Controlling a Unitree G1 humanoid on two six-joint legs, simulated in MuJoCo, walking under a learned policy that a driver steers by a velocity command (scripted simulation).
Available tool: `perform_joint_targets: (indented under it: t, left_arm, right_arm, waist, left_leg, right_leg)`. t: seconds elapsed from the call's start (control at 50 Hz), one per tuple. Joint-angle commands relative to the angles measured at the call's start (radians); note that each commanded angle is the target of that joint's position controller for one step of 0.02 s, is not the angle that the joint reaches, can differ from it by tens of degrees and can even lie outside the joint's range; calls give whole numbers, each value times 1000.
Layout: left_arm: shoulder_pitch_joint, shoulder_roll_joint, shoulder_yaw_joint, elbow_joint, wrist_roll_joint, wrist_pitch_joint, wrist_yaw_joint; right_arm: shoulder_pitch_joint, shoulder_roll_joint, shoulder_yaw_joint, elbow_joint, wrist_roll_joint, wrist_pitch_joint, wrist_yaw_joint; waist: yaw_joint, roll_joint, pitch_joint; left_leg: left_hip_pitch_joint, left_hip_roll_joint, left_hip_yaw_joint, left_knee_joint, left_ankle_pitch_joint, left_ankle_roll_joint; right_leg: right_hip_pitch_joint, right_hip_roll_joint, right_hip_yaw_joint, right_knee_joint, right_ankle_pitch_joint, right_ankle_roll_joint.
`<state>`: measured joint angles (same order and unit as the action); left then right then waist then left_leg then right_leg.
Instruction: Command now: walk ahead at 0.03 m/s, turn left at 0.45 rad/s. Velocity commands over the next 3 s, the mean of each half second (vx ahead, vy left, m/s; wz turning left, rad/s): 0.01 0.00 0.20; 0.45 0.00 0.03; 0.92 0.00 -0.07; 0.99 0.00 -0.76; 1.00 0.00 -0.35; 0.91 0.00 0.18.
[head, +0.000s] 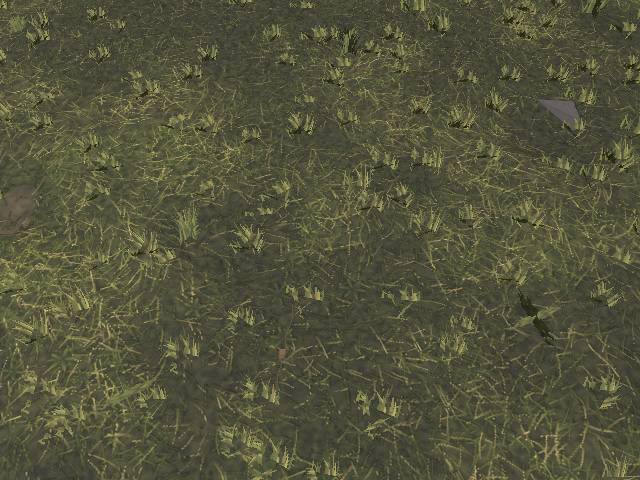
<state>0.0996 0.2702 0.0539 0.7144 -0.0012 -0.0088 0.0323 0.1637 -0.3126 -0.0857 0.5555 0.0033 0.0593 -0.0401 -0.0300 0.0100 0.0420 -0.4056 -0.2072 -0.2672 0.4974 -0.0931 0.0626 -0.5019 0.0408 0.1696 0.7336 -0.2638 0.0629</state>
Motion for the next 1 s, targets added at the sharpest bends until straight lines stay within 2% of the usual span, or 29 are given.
perform_joint_targets:
  t: [0.02, 0.06, 0.08, 0.1, 0.12, 0.14, 0.18, 0.26, 0.32, 0.38, 0.42, 0.44, 0.46, 0.48, 0.52, 0.58, 0.62, 0.66, 0.68, 0.72, 0.8, 0.82, 0.84, 0.86, 0.88, 0.9, 0.92, 0.94, 1.0]
  left_arm:
    - [-44, 92, 25, -78, 0, -35, -12]
    - [9, 96, 32, -58, 5, -45, -24]
    - [14, 125, 39, -62, 19, -45, -24]
    - [-30, 204, 52, -82, 38, -33, -20]
    - [31, 185, 57, -70, 53, -27, -18]
    - [33, 165, 53, -76, 35, -27, -14]
    - [1, 118, 35, -86, 5, -19, -8]
    - [-3, 77, 10, -78, 11, -1, -9]
    - [29, 101, 18, -65, 8, 12, -7]
    - [60, 126, 23, -52, 2, 18, -6]
    - [83, 109, 17, -35, -13, 11, -7]
    - [100, 96, 11, -29, -7, -3, -11]
    - [114, 79, 7, -37, 15, -22, -23]
    - [96, 48, 1, -33, 18, -34, -27]
    - [21, 57, 4, -31, 21, -32, -28]
    - [37, 49, 7, -19, 15, -16, -21]
    - [72, 64, 18, 0, -3, -13, -21]
    - [-15, 65, 24, -49, -43, -40, -32]
    - [-52, 83, 29, -68, -53, -56, -36]
    - [-34, 69, 27, -67, -47, -83, -47]
    - [74, 53, 18, -14, -25, -102, -73]
    - [172, 52, 22, 8, 49, -58, -87]
    - [295, 80, 37, 55, 53, -43, -79]
    - [481, 120, 52, 97, 50, -48, -68]
    - [619, 243, 64, 92, 71, -62, -56]
    - [472, 241, 55, 51, 62, -59, -51]
    - [348, 224, 52, 25, 50, -59, -50]
    - [291, 186, 45, 16, 41, -66, -52]
    - [286, 117, 19, 37, 34, -84, -48]
  right_arm:
    - [32, -104, -23, -64, -6, -5, 3]
    - [14, -96, -15, -65, 4, -6, 8]
    - [48, -73, -7, -57, 2, -9, 12]
    - [116, -58, -2, -59, 0, -17, 19]
    - [44, -129, -21, -74, 2, -32, 18]
    - [23, -179, -40, -65, -2, -40, 19]
    - [43, -132, -33, -20, 0, -22, 12]
    - [29, -36, 3, -9, 13, -14, 12]
    - [-15, 1, 20, -10, 10, -20, 17]
    - [14, -28, 8, 22, 17, -26, 17]
    - [57, -27, 9, 55, 2, -32, 17]
    - [63, -55, 8, 48, -13, -34, 14]
    - [69, -110, -3, 45, -26, -34, 9]
    - [62, -76, 0, 69, -28, -38, 20]
    - [36, -2, 20, 62, -34, -52, 29]
    - [55, -15, 20, 67, -24, -71, 24]
    - [147, -69, 1, 88, -9, -65, 19]
    - [201, -151, -18, 98, 7, -80, 17]
    - [200, -150, -17, 102, 12, -96, 12]
    - [168, -105, -4, 94, 15, -124, 13]
    - [94, -119, -10, 74, 29, -122, 37]
    - [92, -150, -27, 102, -46, -110, 52]
    - [89, -118, -23, 104, -54, -109, 53]
    - [39, -65, -7, 94, -58, -113, 53]
    - [-52, 74, 31, 17, -48, -129, 47]
    - [-20, 60, 33, -17, -34, -135, 49]
    - [-30, 19, 26, -15, -33, -133, 55]
    - [-11, -22, 20, 8, -49, -131, 68]
    - [30, -33, 19, 54, -61, -105, 102]
  waist:
    - [-31, 175, -183]
    - [12, 150, -170]
    - [3, 75, -176]
    - [-58, -177, -156]
    - [15, -287, -133]
    - [25, -195, -129]
    - [16, -95, -110]
    - [18, -152, -98]
    - [54, -215, -117]
    - [59, -211, -120]
    - [33, -173, -110]
    - [36, -122, -130]
    - [68, 16, -158]
    - [65, 132, -162]
    - [38, 82, -101]
    - [40, 63, -43]
    - [10, 114, -37]
    - [-23, 238, 104]
    - [-30, 227, 158]
    - [-5, 162, 130]
    - [49, 153, -5]
    - [102, 102, -26]
    - [152, 27, -28]
    - [258, -108, -58]
    - [304, -397, -107]
    - [198, -286, -50]
    - [116, -134, 30]
    - [78, -50, 22]
    - [47, -109, 17]
  left_leg:
    - [208, 284, -284, -102, -22, 116]
    - [173, 253, -279, -59, -3, 92]
    - [111, 210, -239, 5, -144, 55]
    - [-12, 77, -73, 172, -426, -12]
    - [-106, 23, 62, 394, -546, -74]
    - [-137, 68, 57, 565, -510, -106]
    - [-156, 80, 65, 693, -430, -139]
    - [-111, 119, 145, 596, -363, -163]
    - [9, 187, 221, 298, -384, -169]
    - [107, 190, 244, 64, -285, -151]
    - [237, 191, 234, -146, -84, -108]
    - [320, 244, 176, -132, 2, -78]
    - [370, 316, 127, -41, 174, -39]
    - [261, 309, 121, -42, 13, 2]
    - [165, 285, 123, -80, -133, -14]
    - [109, 265, 140, -73, -151, -37]
    - [123, 287, 67, -144, -624, 24]
    - [123, 504, -269, -349, -932, 163]
    - [133, 564, -353, -390, -875, 201]
    - [264, 559, -303, -364, -687, 180]
    - [112, 397, 20, -302, -426, 103]
    - [32, 337, 93, -251, -524, 99]
    - [-89, 302, 119, -132, -529, 94]
    - [-246, 230, 196, 190, -411, 76]
    - [-448, 122, 217, 630, -513, 46]
    - [-589, 105, 73, 764, -408, 61]
    - [-642, 214, 95, 801, -268, 60]
    - [-565, 276, 150, 748, -182, 42]
    - [-406, 312, 214, 659, -77, -18]
  right_leg:
    - [77, -2, -42, -100, -12, -27]
    - [222, -16, -59, -302, 126, -61]
    - [322, -109, 16, -350, 210, -98]
    - [381, -286, 191, -365, 415, -211]
    - [332, -400, 338, -425, 474, -344]
    - [327, -404, 333, -398, 434, -358]
    - [329, -301, 199, -363, 380, -282]
    - [337, -200, 66, -370, 369, -256]
    - [367, -187, 59, -367, 320, -260]
    - [374, -216, 107, -344, 314, -272]
    - [313, -197, 98, -326, 320, -227]
    - [255, -186, 81, -310, 275, -178]
    - [196, -126, 4, -257, 209, -132]
    - [246, -59, -87, -255, 98, -83]
    - [279, -53, -94, -232, 98, -58]
    - [274, -59, -82, -228, 132, -74]
    - [175, 16, -170, -124, -255, -81]
    - [-51, -6, -203, 100, -221, -97]
    - [-157, -65, -143, 187, -229, -118]
    - [-274, -125, -108, 210, -181, -143]
    - [178, -55, -243, -76, -33, -115]
    - [355, 13, -331, -178, -33, -99]
    - [540, 51, -366, -171, -33, -84]
    - [735, -39, -230, -211, -125, -96]
    - [755, -343, 306, -442, -590, -161]
    - [630, -434, 710, -635, -782, -250]
    - [564, -470, 649, -615, -757, -276]
    - [492, -415, 503, -581, -630, -256]
    - [360, -265, 227, -643, -407, -230]
